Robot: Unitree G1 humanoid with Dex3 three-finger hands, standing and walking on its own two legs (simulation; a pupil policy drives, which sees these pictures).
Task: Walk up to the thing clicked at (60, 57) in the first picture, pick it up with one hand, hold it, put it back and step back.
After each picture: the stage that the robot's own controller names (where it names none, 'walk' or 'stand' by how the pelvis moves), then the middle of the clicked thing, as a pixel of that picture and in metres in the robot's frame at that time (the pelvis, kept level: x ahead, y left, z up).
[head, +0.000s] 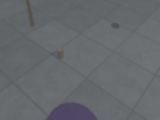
stand; (60, 53) +1.23 +0.25 -0.72
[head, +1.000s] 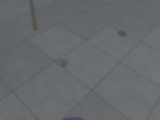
walk; (64, 61) +1.10 +0.15 -0.71
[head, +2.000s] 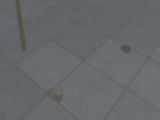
walk; (58, 95) +0.68 +0.17 -0.71
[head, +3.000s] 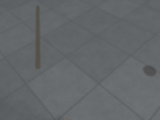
walk; out of the picture +0.45 +0.20 -0.71
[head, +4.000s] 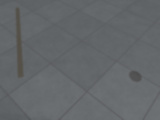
stand; out of the picture +0.36 +0.18 -0.72
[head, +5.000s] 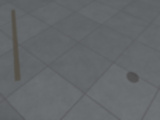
stand; out of the picture +0.34 +0.19 -0.72
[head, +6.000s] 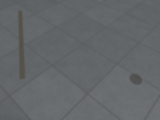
stand; out of the picture +0.37 +0.18 -0.73
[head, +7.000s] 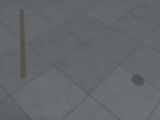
stand; out of the picture +0.35 +0.18 -0.73
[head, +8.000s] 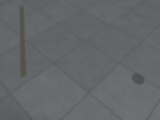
go down; out of the picture +0.35 +0.17 -0.73
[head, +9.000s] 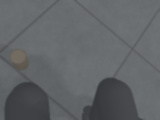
go down; (19, 60) +0.45 +0.20 -0.30
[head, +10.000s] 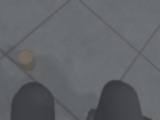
close in; (26, 61) +0.45 +0.20 -0.29
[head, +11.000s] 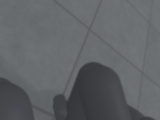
close in; out of the picture +0.44 +0.25 -0.22
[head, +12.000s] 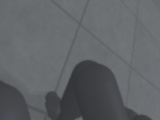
close; out of the picture +0.43 +0.26 -0.23
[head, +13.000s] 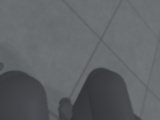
lift; out of the picture +0.37 +0.23 -0.19
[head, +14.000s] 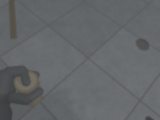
lift; (29, 89) +0.33 +0.17 +0.00
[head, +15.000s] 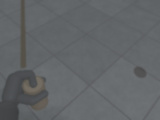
hold; (36, 93) +0.32 +0.17 +0.01
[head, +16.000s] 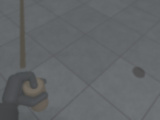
hold; (36, 95) +0.32 +0.17 +0.00
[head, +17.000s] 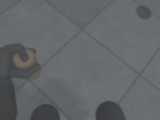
crouch; (28, 65) +0.41 +0.18 -0.08
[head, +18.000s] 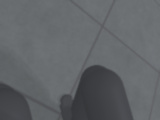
lower; out of the picture +0.45 +0.26 -0.20
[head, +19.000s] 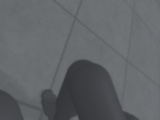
lower; out of the picture +0.45 +0.27 -0.24
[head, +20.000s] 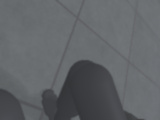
lower; out of the picture +0.45 +0.27 -0.24
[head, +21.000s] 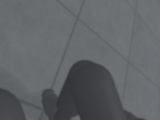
lower; out of the picture +0.45 +0.27 -0.24
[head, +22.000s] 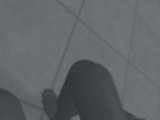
loosen; out of the picture +0.45 +0.26 -0.24
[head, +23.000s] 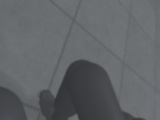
open; out of the picture +0.44 +0.24 -0.25
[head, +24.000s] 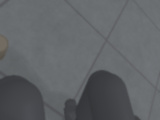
stand; out of the picture +0.45 +0.22 -0.25
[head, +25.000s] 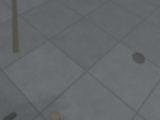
stand; (55, 118) +0.40 +0.14 -0.62
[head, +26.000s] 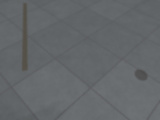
stand; out of the picture +0.40 +0.15 -0.67
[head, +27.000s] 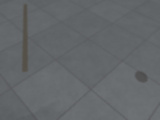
stand; out of the picture +0.39 +0.14 -0.67
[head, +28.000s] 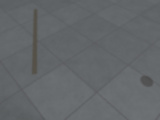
stand; out of the picture +0.41 +0.13 -0.72
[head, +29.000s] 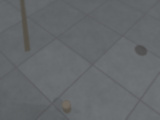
walk; (66, 106) +0.48 +0.13 -0.70
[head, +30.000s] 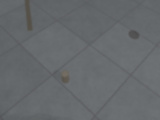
walk; (65, 77) +0.73 +0.12 -0.70
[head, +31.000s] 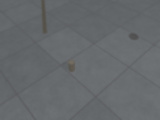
stand; (71, 65) +1.05 +0.18 -0.70
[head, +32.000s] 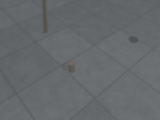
stand; (71, 66) +1.05 +0.12 -0.72
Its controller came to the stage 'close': yes
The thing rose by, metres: 0.71
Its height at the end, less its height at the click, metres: +0.00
